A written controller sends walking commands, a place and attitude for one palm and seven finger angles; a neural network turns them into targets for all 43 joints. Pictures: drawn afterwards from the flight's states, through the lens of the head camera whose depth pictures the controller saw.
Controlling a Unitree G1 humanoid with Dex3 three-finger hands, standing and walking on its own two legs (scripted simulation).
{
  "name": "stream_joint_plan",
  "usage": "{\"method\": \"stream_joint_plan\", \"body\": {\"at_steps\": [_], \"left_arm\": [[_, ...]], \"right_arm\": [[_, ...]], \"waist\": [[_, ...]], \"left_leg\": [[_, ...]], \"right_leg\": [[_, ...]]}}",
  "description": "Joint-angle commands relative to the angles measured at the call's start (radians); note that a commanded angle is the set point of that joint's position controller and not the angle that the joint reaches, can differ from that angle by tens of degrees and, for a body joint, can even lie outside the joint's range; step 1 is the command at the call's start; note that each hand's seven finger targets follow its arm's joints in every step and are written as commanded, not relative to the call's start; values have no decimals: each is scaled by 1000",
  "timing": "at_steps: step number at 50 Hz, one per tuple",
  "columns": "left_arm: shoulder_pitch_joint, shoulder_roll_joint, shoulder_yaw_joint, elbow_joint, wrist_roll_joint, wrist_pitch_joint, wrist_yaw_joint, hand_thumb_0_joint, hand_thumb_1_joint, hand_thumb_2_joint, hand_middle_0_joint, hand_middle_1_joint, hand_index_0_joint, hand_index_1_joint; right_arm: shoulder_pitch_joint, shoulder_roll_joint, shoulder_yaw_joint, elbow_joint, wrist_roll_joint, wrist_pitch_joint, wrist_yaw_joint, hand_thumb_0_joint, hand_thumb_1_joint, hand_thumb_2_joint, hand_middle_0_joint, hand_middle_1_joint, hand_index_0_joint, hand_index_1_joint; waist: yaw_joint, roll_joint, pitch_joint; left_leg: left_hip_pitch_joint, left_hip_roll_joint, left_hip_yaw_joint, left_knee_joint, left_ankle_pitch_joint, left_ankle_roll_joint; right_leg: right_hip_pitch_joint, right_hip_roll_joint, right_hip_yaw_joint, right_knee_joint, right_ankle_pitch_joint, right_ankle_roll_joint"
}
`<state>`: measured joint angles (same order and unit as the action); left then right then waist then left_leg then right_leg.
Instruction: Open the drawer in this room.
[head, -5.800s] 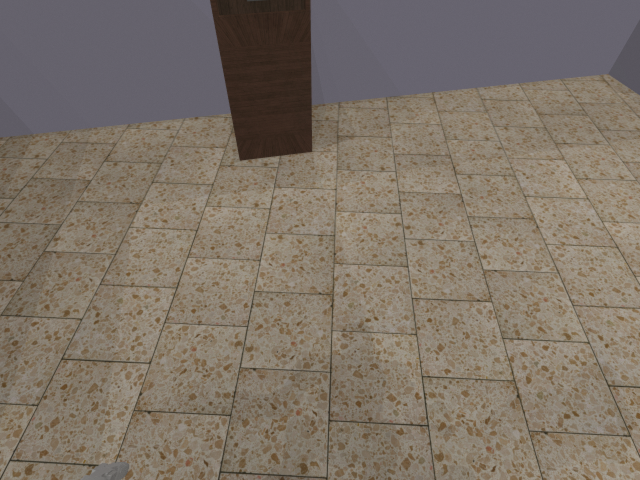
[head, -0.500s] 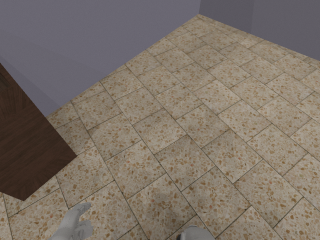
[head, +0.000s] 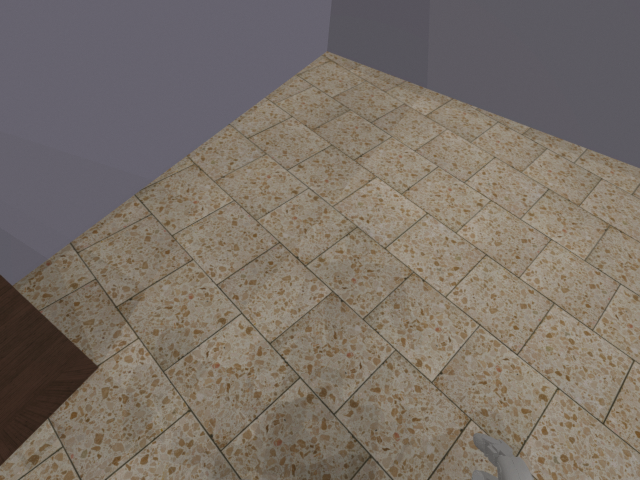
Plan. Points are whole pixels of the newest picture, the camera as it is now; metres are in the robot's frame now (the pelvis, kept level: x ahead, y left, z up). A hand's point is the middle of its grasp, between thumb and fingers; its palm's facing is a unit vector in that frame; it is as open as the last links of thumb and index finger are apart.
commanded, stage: walk to a spot facing it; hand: left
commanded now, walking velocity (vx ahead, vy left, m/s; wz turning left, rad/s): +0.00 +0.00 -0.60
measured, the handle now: out of the picture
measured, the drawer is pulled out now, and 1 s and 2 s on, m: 0.00 0.00 0.00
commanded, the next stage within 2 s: turn to face it in 0.52 s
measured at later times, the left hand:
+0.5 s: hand (247, 411) +0.23 +0.13 -0.15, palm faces -0.35 -0.90 -0.27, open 7.4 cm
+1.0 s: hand (248, 437) +0.19 +0.12 -0.17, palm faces -0.29 -0.94 -0.18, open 7.3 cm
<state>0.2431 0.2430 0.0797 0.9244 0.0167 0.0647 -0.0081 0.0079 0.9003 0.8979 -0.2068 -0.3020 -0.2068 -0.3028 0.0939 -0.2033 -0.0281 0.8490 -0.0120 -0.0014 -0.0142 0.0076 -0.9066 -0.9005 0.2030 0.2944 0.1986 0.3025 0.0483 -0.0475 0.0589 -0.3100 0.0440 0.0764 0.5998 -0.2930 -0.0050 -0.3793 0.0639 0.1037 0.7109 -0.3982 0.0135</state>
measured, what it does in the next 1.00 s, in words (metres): steps on the spot, turning right: right foot, then left foot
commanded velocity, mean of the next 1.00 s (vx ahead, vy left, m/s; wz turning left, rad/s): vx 0.01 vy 0.00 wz -0.11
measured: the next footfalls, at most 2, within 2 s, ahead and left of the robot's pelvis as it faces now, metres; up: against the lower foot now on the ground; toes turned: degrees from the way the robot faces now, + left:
right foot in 0.48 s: +0.03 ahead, -0.14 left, +0.00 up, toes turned -25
left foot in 0.90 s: +0.17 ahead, +0.05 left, +0.00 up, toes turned -16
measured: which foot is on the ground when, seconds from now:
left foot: down 0.00-0.48, up 0.50-0.88, down 0.90-1.00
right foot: up 0.00-0.46, down 0.48-0.92, up 0.94-1.00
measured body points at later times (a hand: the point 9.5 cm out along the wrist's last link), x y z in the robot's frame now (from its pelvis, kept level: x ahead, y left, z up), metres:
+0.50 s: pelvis +0.03 -0.03 -0.01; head +0.07 -0.06 +0.44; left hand +0.24 +0.17 -0.13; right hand -0.07 -0.26 -0.16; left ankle +0.01 +0.11 -0.72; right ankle -0.01 -0.12 -0.73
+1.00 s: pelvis +0.07 -0.03 +0.00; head +0.09 -0.02 +0.45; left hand +0.21 +0.17 -0.16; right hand +0.03 -0.26 -0.14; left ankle +0.13 +0.06 -0.73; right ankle -0.02 -0.12 -0.70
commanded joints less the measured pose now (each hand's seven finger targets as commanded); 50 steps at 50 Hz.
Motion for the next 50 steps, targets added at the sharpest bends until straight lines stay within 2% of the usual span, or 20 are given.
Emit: {"method": "stream_joint_plan", "body": {"at_steps": [1,3,5,8,18,20,22,23,24,25,28,30,35,39,43,44,45,46,47,50], "left_arm": [[-42,118,46,-94,11,-22,-17,0,900,900,-200,-300,-200,-300],[3,91,42,-71,9,-15,-26,0,900,900,-200,-300,-200,-300],[8,78,36,-63,6,-13,-27,0,900,900,-200,-300,-200,-300],[-26,62,28,-69,4,-8,-23,0,900,900,-200,-300,-200,-300],[-166,36,9,-102,5,-17,-25,0,900,900,-200,-300,-200,-300],[-152,42,8,-102,5,-25,-20,0,900,900,-200,-300,-200,-300],[-37,82,18,-78,7,-44,-12,0,900,900,-200,-300,-200,-300],[55,191,36,-52,16,-62,1,0,900,900,-200,-300,-200,-300],[119,287,55,-32,1,-63,14,0,900,900,-200,-300,-200,-300],[131,271,57,-31,-14,-56,28,0,900,900,-200,-300,-200,-300],[-53,180,28,-81,-10,-50,29,0,900,900,-200,-300,-200,-300],[-98,168,23,-94,-6,-58,25,0,900,900,-200,-300,-200,-300],[-68,128,2,-62,3,-74,28,0,900,900,-200,-300,-200,-300],[-57,107,-21,-25,5,-84,33,0,900,900,-200,-300,-200,-300],[-38,109,-17,11,-8,-73,44,0,900,900,-200,-300,-200,-300],[-23,98,-17,14,-10,-66,44,0,900,900,-200,-300,-200,-300],[8,71,-16,10,-9,-56,44,0,900,900,-200,-300,-200,-300],[13,33,-23,-5,-13,-52,45,0,900,900,-200,-300,-200,-300],[-41,43,-22,-15,-11,-48,50,0,900,900,-200,-300,-200,-300],[-88,48,-4,-31,-4,-43,34,0,900,900,-200,-300,-200,-300]], "right_arm": [[63,-200,-46,-62,-14,-7,-22,0,-900,-900,200,300,200,300],[37,-167,-36,-63,-11,-13,-22,0,-900,-900,200,300,200,300],[80,-155,-35,-44,-5,-19,-25,0,-900,-900,200,300,200,300],[165,-160,-44,-9,-4,-21,-24,0,-900,-900,200,300,200,300],[224,-195,-79,60,-13,-8,-10,0,-900,-900,200,300,200,300],[216,-199,-86,66,-14,-6,-5,0,-900,-900,200,300,200,300],[203,-201,-85,58,-4,-7,-1,0,-900,-900,200,300,200,300],[223,-155,-72,34,6,-2,8,0,-900,-900,200,300,200,300],[177,-97,-50,-18,3,5,6,0,-900,-900,200,300,200,300],[110,-116,-48,-33,7,17,-13,0,-900,-900,200,300,200,300],[93,-126,-51,0,-6,29,-9,0,-900,-900,200,300,200,300],[149,-122,-51,26,-11,36,-3,0,-900,-900,200,300,200,300],[174,-99,-33,70,-9,37,-2,0,-900,-900,200,300,200,300],[137,-66,-14,92,3,21,4,0,-900,-900,200,300,200,300],[152,-73,-14,121,1,14,5,0,-900,-900,200,300,200,300],[168,-102,-20,123,1,11,7,0,-900,-900,200,300,200,300],[183,-150,-30,119,-3,11,10,0,-900,-900,200,300,200,300],[207,-192,-38,113,-8,11,4,0,-900,-900,200,300,200,300],[238,-194,-45,127,-11,12,-5,0,-900,-900,200,300,200,300],[168,-180,-53,91,-13,14,-9,0,-900,-900,200,300,200,300]], "waist": [[-50,218,-23],[-25,201,-30],[-33,216,-60],[-59,208,-74],[-104,272,-73],[-91,277,-75],[-17,186,-143],[23,-75,-214],[43,-265,-245],[57,-163,-226],[-22,-96,-89],[-58,-91,-97],[-68,-85,-104],[-51,-91,-82],[-53,-73,-44],[-55,13,-48],[-51,162,-63],[-57,306,-53],[-92,395,-50],[-69,210,-58]], "left_leg": [[106,368,-289,-359,89,111],[137,280,-109,-327,245,79],[212,263,-31,-287,435,78],[291,285,-2,-255,580,100],[310,339,99,-181,612,113],[292,351,115,-134,621,91],[212,324,182,68,608,19],[-62,248,211,304,293,-43],[-303,94,143,564,-355,-96],[-303,107,-15,617,-367,-85],[-297,126,-55,607,-169,-95],[-250,111,-38,553,-103,-107],[-204,61,-44,469,-58,-89],[-68,35,-26,183,-73,-65],[80,21,-3,-72,117,-47],[138,55,-51,-117,286,-25],[171,159,-182,-131,475,24],[162,278,-348,-189,648,126],[132,314,-458,-282,648,195],[97,259,-398,-287,374,200]], "right_leg": [[-212,-74,-44,459,-92,36],[-209,-87,-74,524,14,53],[-216,-97,-93,518,38,65],[-225,-108,-115,472,25,76],[-85,-105,-210,90,-34,36],[-22,-92,-218,-12,-11,13],[209,-89,-215,-251,213,-17],[497,-273,12,-301,536,-89],[576,-494,276,-264,1069,-212],[477,-488,237,-261,1100,-248],[309,-343,124,-318,742,-199],[266,-289,77,-338,657,-173],[247,-269,30,-360,629,-169],[228,-271,-14,-368,591,-171],[197,-279,-54,-286,549,-111],[157,-260,-77,-229,479,-73],[103,-200,-138,-140,299,-30],[39,-127,-206,-21,41,23],[-2,-88,-178,173,-210,33],[-84,-121,-99,344,-137,26]]}}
